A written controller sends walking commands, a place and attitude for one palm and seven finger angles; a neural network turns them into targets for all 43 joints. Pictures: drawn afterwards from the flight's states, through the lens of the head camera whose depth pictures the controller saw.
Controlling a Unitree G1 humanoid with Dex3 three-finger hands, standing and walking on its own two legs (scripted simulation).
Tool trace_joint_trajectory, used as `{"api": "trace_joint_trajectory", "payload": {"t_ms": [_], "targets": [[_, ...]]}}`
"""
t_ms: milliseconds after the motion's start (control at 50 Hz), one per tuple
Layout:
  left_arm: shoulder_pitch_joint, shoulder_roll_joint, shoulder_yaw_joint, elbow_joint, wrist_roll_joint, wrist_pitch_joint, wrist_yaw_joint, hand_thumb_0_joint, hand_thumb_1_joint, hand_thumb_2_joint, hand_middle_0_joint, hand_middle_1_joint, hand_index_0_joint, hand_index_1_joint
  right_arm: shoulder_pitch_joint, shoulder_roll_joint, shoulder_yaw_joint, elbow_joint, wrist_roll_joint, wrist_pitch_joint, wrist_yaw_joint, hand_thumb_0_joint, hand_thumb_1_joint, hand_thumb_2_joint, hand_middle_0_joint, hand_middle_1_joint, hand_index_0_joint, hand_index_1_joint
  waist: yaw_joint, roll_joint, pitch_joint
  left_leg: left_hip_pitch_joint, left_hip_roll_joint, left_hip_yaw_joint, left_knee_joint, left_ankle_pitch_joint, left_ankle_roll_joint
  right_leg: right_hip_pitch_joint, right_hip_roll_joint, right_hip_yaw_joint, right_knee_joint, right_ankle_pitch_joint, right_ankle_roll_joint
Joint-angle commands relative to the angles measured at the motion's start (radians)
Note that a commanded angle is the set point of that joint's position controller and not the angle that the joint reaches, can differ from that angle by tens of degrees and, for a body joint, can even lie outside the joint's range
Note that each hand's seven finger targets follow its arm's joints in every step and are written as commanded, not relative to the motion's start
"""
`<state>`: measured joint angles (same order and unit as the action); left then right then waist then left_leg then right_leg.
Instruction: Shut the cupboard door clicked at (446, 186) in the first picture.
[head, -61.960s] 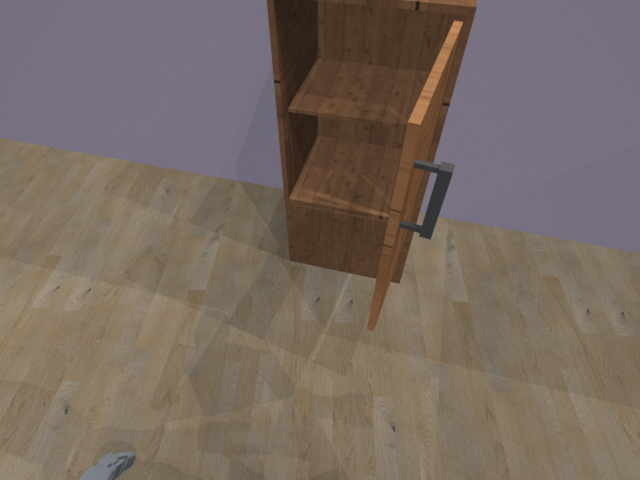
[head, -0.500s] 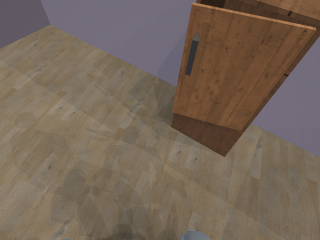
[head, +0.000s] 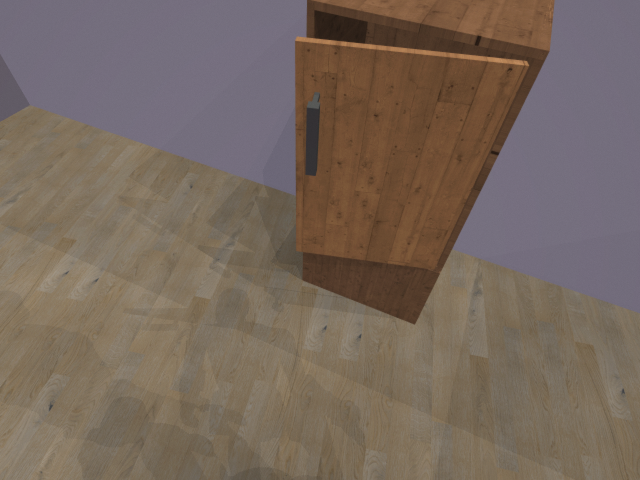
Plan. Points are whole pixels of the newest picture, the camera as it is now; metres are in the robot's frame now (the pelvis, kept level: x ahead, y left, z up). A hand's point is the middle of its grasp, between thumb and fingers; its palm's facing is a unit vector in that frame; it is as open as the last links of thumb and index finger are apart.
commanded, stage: take the last steps up to it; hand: left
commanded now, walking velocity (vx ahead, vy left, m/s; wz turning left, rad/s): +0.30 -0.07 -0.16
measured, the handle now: (313, 135) +0.73 +0.06 +0.01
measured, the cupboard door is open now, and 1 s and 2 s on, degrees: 16 16 16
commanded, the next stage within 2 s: come to a stop and stand still in 0.58 s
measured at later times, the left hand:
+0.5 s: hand (256, 411) +0.25 +0.11 -0.18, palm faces -0.13 -0.97 -0.20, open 7.4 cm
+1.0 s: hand (284, 413) +0.25 +0.07 -0.18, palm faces +0.01 -0.98 -0.17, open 7.3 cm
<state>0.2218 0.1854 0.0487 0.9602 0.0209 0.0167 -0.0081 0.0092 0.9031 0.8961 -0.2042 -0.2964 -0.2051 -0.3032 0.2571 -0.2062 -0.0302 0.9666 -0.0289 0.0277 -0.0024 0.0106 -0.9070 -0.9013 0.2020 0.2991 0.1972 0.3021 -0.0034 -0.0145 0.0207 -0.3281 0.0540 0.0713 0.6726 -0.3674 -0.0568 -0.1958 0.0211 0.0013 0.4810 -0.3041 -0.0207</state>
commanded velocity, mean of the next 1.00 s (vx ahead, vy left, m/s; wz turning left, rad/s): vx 0.07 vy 0.00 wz -0.02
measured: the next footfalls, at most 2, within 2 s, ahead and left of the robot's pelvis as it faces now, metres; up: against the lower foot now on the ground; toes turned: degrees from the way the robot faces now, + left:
left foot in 0.02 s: +0.05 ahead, +0.11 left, +0.00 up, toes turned +4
right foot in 0.46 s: +0.24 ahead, -0.16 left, +0.00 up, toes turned -12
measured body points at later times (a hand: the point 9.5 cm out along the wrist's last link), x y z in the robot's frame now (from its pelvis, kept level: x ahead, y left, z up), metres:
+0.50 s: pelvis +0.14 -0.06 -0.02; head +0.18 -0.08 +0.43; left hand +0.26 +0.16 -0.16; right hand +0.00 -0.25 -0.17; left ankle +0.01 +0.11 -0.72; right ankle +0.21 -0.15 -0.74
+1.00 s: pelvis +0.25 -0.09 +0.00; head +0.26 -0.09 +0.45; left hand +0.25 +0.12 -0.17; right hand +0.32 -0.33 -0.15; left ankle +0.29 +0.01 -0.74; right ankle +0.21 -0.15 -0.74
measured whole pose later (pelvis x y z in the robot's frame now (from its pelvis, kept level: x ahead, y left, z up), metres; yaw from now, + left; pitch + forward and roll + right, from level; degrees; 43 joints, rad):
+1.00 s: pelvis +0.25 -0.09 +0.00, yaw -5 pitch -1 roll +0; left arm 0.29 0.12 0.02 1.10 0.01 0.01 0.05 0.01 0.92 0.90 -0.20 -0.30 -0.20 -0.30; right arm 0.15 -0.16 -0.02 1.01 -0.01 0.04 -0.03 0.01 -0.91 -0.90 0.20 0.30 0.20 0.30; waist 0.04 0.00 0.05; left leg -0.30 0.01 0.03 0.57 -0.21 0.01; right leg -0.16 0.04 -0.14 0.51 -0.34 -0.07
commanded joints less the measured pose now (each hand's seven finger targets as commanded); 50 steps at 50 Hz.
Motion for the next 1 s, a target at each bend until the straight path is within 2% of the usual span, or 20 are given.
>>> {"api": "trace_joint_trajectory", "payload": {"t_ms": [0,20,40,80,120,180,320,360,400,420,440,460,480,520,560,600,760,880,940,980], "targets": [[0.004,0.064,0.023,-0.072,-0.016,-0.016,-0.006,0.0,0.9,0.9,-0.2,-0.3,-0.2,-0.3,0.233,-0.212,-0.047,0.008,-0.018,-0.065,-0.021,0.0,-0.9,-0.9,0.2,0.3,0.2,0.3,-0.083,0.344,-0.022,0.38,0.276,-0.382,-0.423,-0.136,0.104,-0.411,0.018,0.009,0.261,-0.242,-0.026],[-0.067,0.084,0.019,-0.108,-0.003,-0.018,-0.008,0.0,0.9,0.9,-0.2,-0.3,-0.2,-0.3,0.282,-0.252,-0.054,0.002,-0.017,-0.057,-0.028,0.0,-0.9,-0.9,0.2,0.3,0.2,0.3,-0.115,0.335,0.036,0.298,0.409,-0.567,-0.525,-0.27,0.186,-0.472,0.014,-0.01,0.451,-0.285,-0.02],[-0.09,0.101,0.031,-0.122,0.003,-0.018,-0.017,0.0,0.9,0.9,-0.2,-0.3,-0.2,-0.3,0.242,-0.253,-0.051,-0.016,-0.018,-0.05,-0.03,0.0,-0.9,-0.9,0.2,0.3,0.2,0.3,-0.095,0.224,0.098,0.203,0.428,-0.553,-0.564,-0.35,0.225,-0.485,-0.04,0.037,0.559,-0.228,-0.026],[-0.064,0.108,0.044,-0.072,0.018,-0.014,-0.025,0.0,0.9,0.9,-0.2,-0.3,-0.2,-0.3,0.169,-0.158,-0.023,-0.021,-0.015,-0.068,-0.035,0.0,-0.9,-0.9,0.2,0.3,0.2,0.3,-0.045,0.21,0.118,0.16,0.312,-0.385,-0.543,-0.117,0.14,-0.484,-0.064,0.052,0.656,-0.072,-0.01],[-0.023,0.083,0.037,-0.043,0.011,-0.018,-0.033,0.0,0.9,0.9,-0.2,-0.3,-0.2,-0.3,0.157,-0.117,-0.008,-0.02,-0.007,-0.086,-0.037,0.0,-0.9,-0.9,0.2,0.3,0.2,0.3,-0.022,0.149,0.092,0.202,0.252,-0.213,-0.507,0.155,0.118,-0.461,-0.063,0.035,0.651,0.021,0.005],[-0.002,0.053,0.026,-0.021,0.004,-0.015,-0.028,0.0,0.9,0.9,-0.2,-0.3,-0.2,-0.3,0.216,-0.107,-0.008,0.018,-0.002,-0.096,-0.04,0.0,-0.9,-0.9,0.2,0.3,0.2,0.3,-0.02,0.141,0.03,0.313,0.227,-0.082,-0.449,0.462,0.13,-0.469,-0.059,0.008,0.62,0.074,0.018],[-0.135,0.034,0.007,-0.046,0.0,-0.023,-0.031,0.0,0.9,0.9,-0.2,-0.3,-0.2,-0.3,0.27,-0.098,-0.017,0.078,-0.009,-0.083,-0.033,0.0,-0.9,-0.9,0.2,0.3,0.2,0.3,-0.057,0.168,0.102,0.295,0.25,-0.022,-0.428,0.498,0.182,-0.369,-0.077,-0.084,0.267,0.08,-0.002],[-0.11,0.033,0.01,-0.035,-0.001,-0.028,-0.03,0.0,0.9,0.9,-0.2,-0.3,-0.2,-0.3,0.252,-0.111,-0.024,0.085,-0.009,-0.078,-0.032,0.0,-0.9,-0.9,0.2,0.3,0.2,0.3,-0.04,0.176,0.09,0.288,0.25,-0.008,-0.392,0.521,0.179,-0.288,-0.055,-0.112,0.19,0.07,-0.019],[0.006,0.056,0.02,0.007,0.0,-0.037,-0.026,0.0,0.9,0.9,-0.2,-0.3,-0.2,-0.3,0.228,-0.118,-0.025,0.092,-0.001,-0.073,-0.032,0.0,-0.9,-0.9,0.2,0.3,0.2,0.3,0.019,0.139,0.039,0.228,0.229,0.024,-0.266,0.593,0.157,-0.073,-0.02,-0.131,0.093,0.114,-0.038],[0.141,0.101,0.032,0.049,0.003,-0.047,-0.018,0.0,0.9,0.9,-0.2,-0.3,-0.2,-0.3,0.208,-0.105,-0.024,0.093,0.009,-0.074,-0.026,0.0,-0.9,-0.9,0.2,0.3,0.2,0.3,0.084,0.063,-0.021,0.146,0.178,0.055,-0.104,0.572,0.124,0.128,-0.025,-0.09,0.022,0.153,-0.054],[0.284,0.181,0.055,0.097,0.011,-0.061,-0.005,0.0,0.9,0.9,-0.2,-0.3,-0.2,-0.3,0.206,-0.061,-0.017,0.079,0.022,-0.078,-0.015,0.0,-0.9,-0.9,0.2,0.3,0.2,0.3,0.139,-0.117,-0.117,-0.046,0.073,0.122,0.143,0.312,0.083,0.346,-0.208,0.141,-0.045,0.104,-0.114],[0.343,0.247,0.069,0.116,0.0,-0.065,0.006,0.0,0.9,0.9,-0.2,-0.3,-0.2,-0.3,0.225,-0.011,-0.011,0.053,0.031,-0.075,-0.018,0.0,-0.9,-0.9,0.2,0.3,0.2,0.3,0.125,-0.292,-0.174,-0.177,-0.047,0.074,0.433,-0.254,0.064,0.382,-0.421,0.449,-0.199,0.102,-0.205],[0.274,0.234,0.06,0.102,-0.014,-0.058,0.013,0.0,0.9,0.9,-0.2,-0.3,-0.2,-0.3,0.182,-0.038,-0.018,0.048,0.026,-0.063,-0.016,0.0,-0.9,-0.9,0.2,0.3,0.2,0.3,0.108,-0.191,-0.092,-0.222,-0.006,-0.033,0.547,-0.24,0.084,0.263,-0.421,0.435,-0.271,-0.009,-0.215],[0.093,0.142,0.035,0.061,-0.013,-0.054,0.02,0.0,0.9,0.9,-0.2,-0.3,-0.2,-0.3,0.148,-0.016,-0.028,0.068,0.018,-0.053,-0.017,0.0,-0.9,-0.9,0.2,0.3,0.2,0.3,0.035,-0.112,0.022,-0.203,0.049,-0.078,0.583,-0.055,0.084,0.041,-0.365,0.318,-0.312,-0.081,-0.16],[0.018,0.065,0.01,0.04,-0.009,-0.066,0.021,0.0,0.9,0.9,-0.2,-0.3,-0.2,-0.3,0.172,0.012,-0.018,0.09,0.005,-0.041,-0.014,0.0,-0.9,-0.9,0.2,0.3,0.2,0.3,-0.019,-0.061,0.029,-0.134,0.076,-0.07,0.506,0.032,0.066,-0.067,-0.299,0.132,-0.309,0.12,-0.145],[0.032,0.037,0.003,0.048,-0.006,-0.08,0.024,0.0,0.9,0.9,-0.2,-0.3,-0.2,-0.3,0.206,0.04,-0.013,0.102,0.001,-0.03,-0.013,0.0,-0.9,-0.9,0.2,0.3,0.2,0.3,-0.042,-0.058,0.001,-0.108,0.067,-0.053,0.419,0.057,0.05,-0.056,-0.269,0.044,-0.298,0.289,-0.142],[0.105,0.06,-0.013,0.099,-0.006,-0.084,0.046,0.0,0.9,0.9,-0.2,-0.3,-0.2,-0.3,0.062,0.031,0.012,0.063,0.022,-0.014,-0.024,0.0,-0.9,-0.9,0.2,0.3,0.2,0.3,0.0,-0.035,-0.058,-0.101,0.003,-0.038,0.062,0.048,0.015,0.161,-0.287,0.037,-0.151,1.013,-0.086],[0.103,0.105,0.007,0.098,-0.005,-0.041,0.062,0.0,0.9,0.9,-0.2,-0.3,-0.2,-0.3,-0.002,-0.033,-0.007,0.034,0.022,0.015,-0.028,0.0,-0.9,-0.9,0.2,0.3,0.2,0.3,0.0,-0.082,-0.009,0.004,-0.006,-0.066,-0.086,0.14,0.032,0.103,-0.3,0.061,-0.057,0.865,-0.111],[0.123,0.084,0.003,0.085,-0.008,-0.02,0.068,0.0,0.9,0.9,-0.2,-0.3,-0.2,-0.3,0.008,-0.072,-0.017,0.026,0.015,0.006,-0.034,0.0,-0.9,-0.9,0.2,0.3,0.2,0.3,0.006,-0.003,-0.017,0.155,0.09,-0.128,-0.135,0.687,0.091,-0.003,-0.214,0.011,0.008,0.622,-0.044],[0.131,0.055,-0.003,0.063,-0.002,-0.009,0.075,0.0,0.9,0.9,-0.2,-0.3,-0.2,-0.3,0.023,-0.103,-0.023,0.017,0.011,0.007,-0.042,0.0,-0.9,-0.9,0.2,0.3,0.2,0.3,0.0,0.056,-0.017,0.185,0.165,-0.175,-0.145,0.835,0.142,-0.043,-0.138,-0.015,0.028,0.383,-0.015]]}}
